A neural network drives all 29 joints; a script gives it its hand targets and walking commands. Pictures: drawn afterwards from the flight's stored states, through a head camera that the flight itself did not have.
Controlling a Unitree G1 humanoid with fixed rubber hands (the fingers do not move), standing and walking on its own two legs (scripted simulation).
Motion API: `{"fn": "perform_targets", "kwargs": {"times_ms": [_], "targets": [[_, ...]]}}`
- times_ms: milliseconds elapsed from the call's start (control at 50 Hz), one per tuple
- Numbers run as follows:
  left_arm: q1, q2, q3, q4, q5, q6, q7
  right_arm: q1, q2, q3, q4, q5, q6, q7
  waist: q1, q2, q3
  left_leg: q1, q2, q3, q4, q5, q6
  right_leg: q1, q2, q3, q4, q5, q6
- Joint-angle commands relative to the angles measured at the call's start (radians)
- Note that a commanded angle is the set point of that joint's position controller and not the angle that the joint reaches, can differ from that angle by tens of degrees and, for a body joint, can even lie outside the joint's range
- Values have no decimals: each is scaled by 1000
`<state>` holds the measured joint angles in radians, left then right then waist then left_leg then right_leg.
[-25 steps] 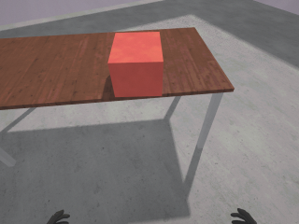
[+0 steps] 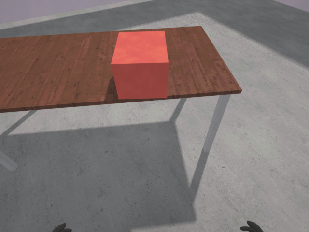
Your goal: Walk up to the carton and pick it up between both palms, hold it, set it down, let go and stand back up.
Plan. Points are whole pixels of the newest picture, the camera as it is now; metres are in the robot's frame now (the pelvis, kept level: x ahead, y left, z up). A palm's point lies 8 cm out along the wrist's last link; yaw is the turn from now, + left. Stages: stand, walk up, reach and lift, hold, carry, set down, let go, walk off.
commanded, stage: stand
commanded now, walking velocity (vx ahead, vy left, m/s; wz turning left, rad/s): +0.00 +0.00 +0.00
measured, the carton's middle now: (142, 64) +0.86 +0.06 -0.04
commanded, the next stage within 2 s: walk up in 0.16 s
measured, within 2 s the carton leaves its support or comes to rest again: neither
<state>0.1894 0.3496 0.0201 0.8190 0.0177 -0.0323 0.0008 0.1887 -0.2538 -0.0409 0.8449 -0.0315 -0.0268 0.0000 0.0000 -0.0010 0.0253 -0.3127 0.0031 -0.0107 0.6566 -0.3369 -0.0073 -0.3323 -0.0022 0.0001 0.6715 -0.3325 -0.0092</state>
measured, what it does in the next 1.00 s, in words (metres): walks ahead: left foot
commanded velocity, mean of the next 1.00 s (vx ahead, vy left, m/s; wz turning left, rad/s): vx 0.00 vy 0.00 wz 0.00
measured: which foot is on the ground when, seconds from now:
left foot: down 0.00-0.38, up 0.40-0.62, down 0.64-1.00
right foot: down 0.00-0.64, up 0.66-1.00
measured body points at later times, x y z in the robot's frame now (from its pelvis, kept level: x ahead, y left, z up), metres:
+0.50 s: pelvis +0.00 +0.01 +0.01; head +0.00 +0.01 +0.46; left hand +0.08 +0.33 -0.10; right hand +0.11 -0.27 -0.11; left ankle +0.01 +0.14 -0.69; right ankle +0.01 -0.11 -0.72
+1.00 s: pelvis +0.09 +0.07 +0.02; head +0.09 +0.09 +0.47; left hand +0.15 +0.41 -0.09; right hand +0.12 -0.24 -0.08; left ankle +0.08 +0.17 -0.72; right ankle +0.16 -0.08 -0.67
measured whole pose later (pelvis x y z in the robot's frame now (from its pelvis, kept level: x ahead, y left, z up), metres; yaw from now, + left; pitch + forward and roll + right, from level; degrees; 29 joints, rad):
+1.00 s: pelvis +0.09 +0.07 +0.02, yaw +1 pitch -2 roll -1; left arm 0.29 0.46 0.06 0.85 0.02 -0.05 -0.05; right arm 0.38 -0.35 -0.09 0.88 -0.03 -0.07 0.05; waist 0.00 -0.02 0.03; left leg -0.16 0.01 0.03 0.43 -0.24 0.04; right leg -0.48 -0.03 0.03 0.84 -0.31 -0.01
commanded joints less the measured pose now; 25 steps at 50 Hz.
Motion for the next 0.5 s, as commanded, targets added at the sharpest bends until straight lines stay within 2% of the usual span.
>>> {"fn": "perform_targets", "kwargs": {"times_ms": [0, 20, 40, 60, 80, 100, 120, 140, 160, 180, 200, 220, 260, 280, 300, 320, 340, 360, 380, 400, 420, 440, 460, 480], "targets": [[-114, 190, 44, -43, 2, -33, 8, -84, -276, -44, -36, 27, -18, -4, -8, -28, -74, 54, 91, -89, -151, 185, 66, 85, -92, 105, -153, 229, -56], [-76, 196, 41, -35, -6, -33, 8, -60, -269, -48, -29, 25, -25, -6, -12, 35, -84, 78, 86, -67, -144, 220, 64, 100, -92, 109, -142, 227, -55], [-59, 190, 42, -22, -2, -34, 11, -62, -260, -42, -41, 24, -26, -5, -16, 40, -109, 76, 97, -88, -144, 234, 70, 133, -102, 115, -166, 260, -60], [-56, 199, 36, -15, -8, -36, 12, -42, -255, -35, -33, 30, -24, -6, -6, -24, -131, 82, 95, -81, -153, 212, 59, 150, -112, 126, -168, 222, -60], [-54, 198, 40, -26, -4, -40, 8, -54, -290, -52, -15, 32, -21, -3, 4, -40, -94, 84, 96, -73, -154, 187, 58, 117, -105, 126, -188, 203, -58], [-46, 193, 44, -16, -14, -40, 8, -43, -256, -42, -19, 23, -21, -8, 6, -7, -166, 103, 93, -75, -158, 251, 72, 163, -107, 112, -177, 267, -51], [-54, 167, 35, -16, -11, -44, 12, -38, -277, -48, -5, 19, -25, -7, -6, 69, -108, 108, 99, -93, -179, 255, 71, 110, -95, 121, -170, 232, -47], [-52, 186, 38, -7, -4, -37, 10, -58, -282, -46, -5, 30, -33, -6, -8, 43, -86, 85, 111, -88, -174, 223, 67, 112, -100, 112, -179, 263, -51], [-57, 191, 33, -4, -10, -35, 8, -52, -280, -47, -8, 32, -30, -4, -16, -12, -152, 106, 122, -85, -165, 235, 76, 159, -100, 103, -170, 286, -46], [-92, 175, 29, -12, -13, -27, 12, -73, -242, -30, -7, 24, -28, -3, -9, 36, -85, 64, 110, -81, -180, 251, 68, 128, -105, 98, -172, 295, -48], [-66, 172, 36, -13, -15, -25, 10, -63, -266, -43, -18, 22, -31, -8, -1, 68, -102, 60, 110, -78, -189, 210, 63, 132, -94, 108, -168, 264, -50], [-101, 178, 29, -12, -8, -25, 9, -94, -251, -38, -9, 25, -33, -3, -12, 12, -157, 114, 115, -87, -199, 221, 62, 153, -102, 95, -169, 236, -52], [-57, 182, 31, 8, -15, -21, 5, -101, -261, -39, 1, 19, -27, -6, 8, 89, -97, 65, 128, -110, -226, 218, 70, 123, -73, 86, -161, 196, -40], [-63, 196, 35, 1, -13, -26, 2, -94, -255, -37, -19, 26, -33, -6, 6, 86, -102, 54, 139, -140, -234, 165, 74, 137, -85, 101, -182, 161, -47], [-31, 196, 39, 32, -5, -31, 4, -85, -270, -38, 21, 18, -24, -4, 16, 25, -89, 69, 119, -108, -215, 169, 68, 142, -90, 104, -198, 211, -49], [-29, 182, 38, 21, -7, -28, 2, -87, -265, -41, 12, 21, -24, -12, 4, 0, -138, 78, 126, -100, -212, 163, 71, 171, -101, 107, -198, 221, -44], [80, 275, 78, 9, 6, -47, -8, -16, -354, -62, -21, 16, -29, 20, 31, -6, -153, -6, 81, -122, -122, -196, 118, 225, -85, 115, -169, -154, -88], [135, 308, 97, 22, 11, -55, -10, -35, -341, -59, -37, 9, -24, 35, 65, -36, -93, -216, 50, -108, -67, -352, 113, 296, -154, 270, -237, -405, -147], [220, 358, 116, 40, 22, -61, -12, -65, -308, -59, -49, 1, -17, 46, 101, -115, -34, -385, -6, -13, 156, -276, 84, 349, -275, 468, -391, -612, -201], [193, 381, 132, 23, 24, -68, -11, -84, -284, -54, -78, -7, -16, 49, 89, -141, 48, -511, 50, -46, 321, -211, 79, 334, -409, 626, -480, -642, -278], [153, 378, 135, 0, 10, -73, -2, -73, -310, -56, -69, -4, -20, 51, 67, -55, 133, -524, 77, -69, 330, -163, 73, 250, -410, 584, -498, -586, -289], [105, 364, 130, -11, 6, -77, -5, -66, -343, -72, -70, 1, -27, 58, 51, -73, 122, -490, 99, -72, 315, -122, 58, 242, -382, 521, -473, -500, -279], [114, 338, 130, -12, 14, -82, -11, -32, -341, -82, -52, -11, -27, 63, 34, -6, 101, -443, 102, -79, 307, -110, 48, 233, -371, 486, -439, -384, -262], [119, 330, 114, -25, 19, -77, -9, -52, -325, -85, -54, -6, -30, 70, 44, -25, 77, -348, 99, -45, 280, -110, 45, 183, -332, 412, -438, -322, -247]]}}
